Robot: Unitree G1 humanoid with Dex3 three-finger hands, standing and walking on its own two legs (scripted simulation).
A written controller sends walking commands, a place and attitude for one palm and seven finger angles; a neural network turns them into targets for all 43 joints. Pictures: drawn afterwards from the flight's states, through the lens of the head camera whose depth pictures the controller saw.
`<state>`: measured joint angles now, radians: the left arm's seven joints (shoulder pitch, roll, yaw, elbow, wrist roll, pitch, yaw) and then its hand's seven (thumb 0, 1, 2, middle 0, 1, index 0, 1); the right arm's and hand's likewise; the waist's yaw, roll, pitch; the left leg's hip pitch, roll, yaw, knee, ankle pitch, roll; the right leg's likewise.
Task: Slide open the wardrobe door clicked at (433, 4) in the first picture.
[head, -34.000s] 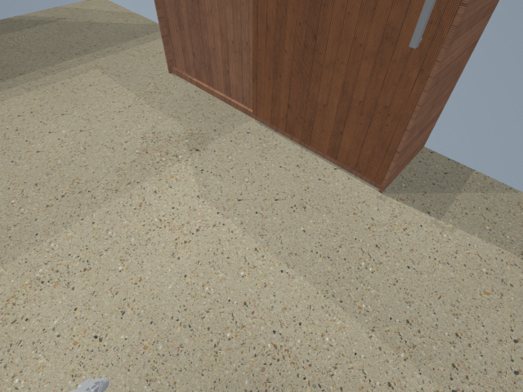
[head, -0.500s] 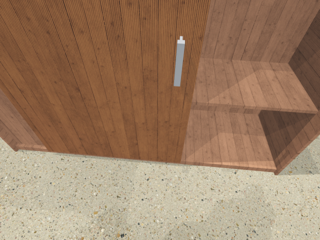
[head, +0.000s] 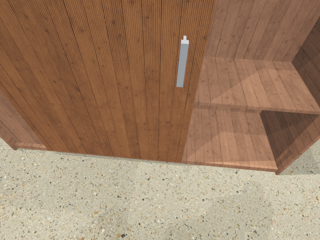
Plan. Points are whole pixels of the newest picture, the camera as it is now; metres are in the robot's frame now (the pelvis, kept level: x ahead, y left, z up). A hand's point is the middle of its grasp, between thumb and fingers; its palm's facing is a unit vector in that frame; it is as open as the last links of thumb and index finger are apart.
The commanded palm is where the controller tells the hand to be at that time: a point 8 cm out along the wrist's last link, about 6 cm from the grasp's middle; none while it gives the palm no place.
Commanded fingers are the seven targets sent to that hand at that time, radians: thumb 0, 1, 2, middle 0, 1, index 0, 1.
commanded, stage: look to check the result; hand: right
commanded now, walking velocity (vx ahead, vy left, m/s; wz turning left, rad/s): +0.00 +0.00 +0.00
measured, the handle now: (182, 62) +0.68 -0.03 +0.08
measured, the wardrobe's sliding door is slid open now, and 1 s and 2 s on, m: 0.66 0.66 0.66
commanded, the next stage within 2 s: stand and wait in 0.22 s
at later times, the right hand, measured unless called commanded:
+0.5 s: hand out of the picture +0.03 -0.17 -0.18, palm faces +0.01 +0.98 -0.20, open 7.4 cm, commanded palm none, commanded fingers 0.00 -0.90 -0.90 0.20 0.30 0.20 0.30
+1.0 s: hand out of the picture +0.02 -0.16 -0.18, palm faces +0.02 +0.98 -0.19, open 7.4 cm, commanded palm none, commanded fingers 0.00 -0.90 -0.90 0.20 0.30 0.20 0.30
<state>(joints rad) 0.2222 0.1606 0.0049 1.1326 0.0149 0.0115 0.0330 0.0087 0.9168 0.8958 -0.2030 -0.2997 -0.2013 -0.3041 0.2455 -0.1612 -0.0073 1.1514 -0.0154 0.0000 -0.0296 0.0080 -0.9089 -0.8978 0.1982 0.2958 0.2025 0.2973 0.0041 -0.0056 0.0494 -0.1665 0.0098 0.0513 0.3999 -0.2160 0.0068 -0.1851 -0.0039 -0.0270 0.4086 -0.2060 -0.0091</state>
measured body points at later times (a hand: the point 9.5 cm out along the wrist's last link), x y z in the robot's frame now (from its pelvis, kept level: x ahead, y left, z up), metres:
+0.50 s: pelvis +0.01 +0.01 +0.00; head +0.03 +0.01 +0.45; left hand +0.02 +0.23 -0.16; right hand +0.03 -0.22 -0.16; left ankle +0.00 +0.11 -0.74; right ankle +0.01 -0.11 -0.74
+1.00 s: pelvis +0.02 +0.01 +0.00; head +0.03 +0.01 +0.45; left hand +0.02 +0.24 -0.16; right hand +0.02 -0.21 -0.16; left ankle +0.00 +0.11 -0.74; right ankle +0.01 -0.11 -0.74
